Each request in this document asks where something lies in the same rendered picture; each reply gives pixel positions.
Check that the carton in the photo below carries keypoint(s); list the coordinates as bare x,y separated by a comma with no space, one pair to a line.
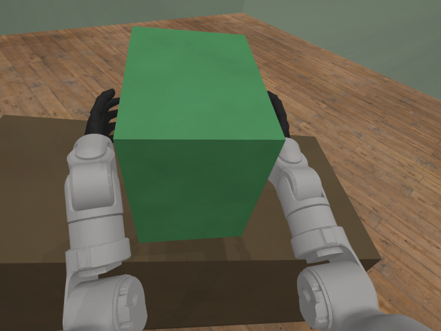
196,134

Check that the right robot upper arm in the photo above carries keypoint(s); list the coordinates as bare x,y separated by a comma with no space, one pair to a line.
339,296

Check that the left robot upper arm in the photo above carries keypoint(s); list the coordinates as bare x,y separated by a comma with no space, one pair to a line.
108,304

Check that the left robot forearm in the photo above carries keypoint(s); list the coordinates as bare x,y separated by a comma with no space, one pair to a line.
93,206

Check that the left robot hand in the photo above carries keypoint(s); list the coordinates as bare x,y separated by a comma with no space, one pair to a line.
98,122

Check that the pedestal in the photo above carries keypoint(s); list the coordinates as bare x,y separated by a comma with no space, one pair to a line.
192,283

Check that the right robot hand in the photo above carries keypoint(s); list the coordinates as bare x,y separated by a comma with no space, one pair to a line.
280,113

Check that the right robot forearm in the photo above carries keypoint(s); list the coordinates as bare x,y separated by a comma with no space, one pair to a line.
315,234

